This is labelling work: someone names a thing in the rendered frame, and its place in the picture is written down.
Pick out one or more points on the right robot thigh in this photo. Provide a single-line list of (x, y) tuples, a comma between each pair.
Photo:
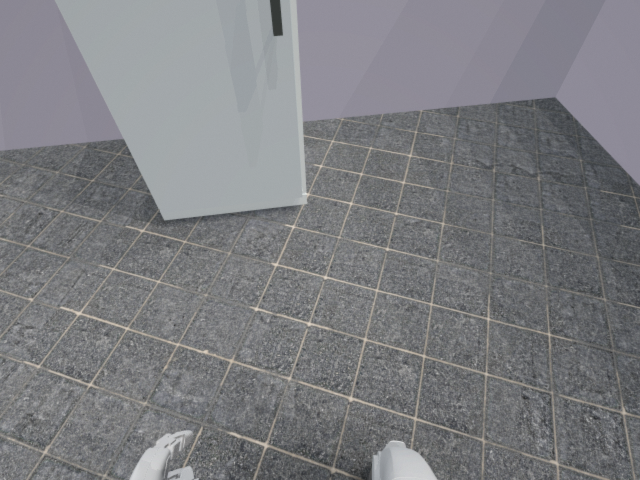
[(399, 463)]

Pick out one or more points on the fridge door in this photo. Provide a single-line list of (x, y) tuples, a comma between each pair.
[(202, 92)]

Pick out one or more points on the left robot hand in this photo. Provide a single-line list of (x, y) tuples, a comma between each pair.
[(154, 463)]

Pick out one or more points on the robot right shin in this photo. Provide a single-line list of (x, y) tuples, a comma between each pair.
[(395, 444)]

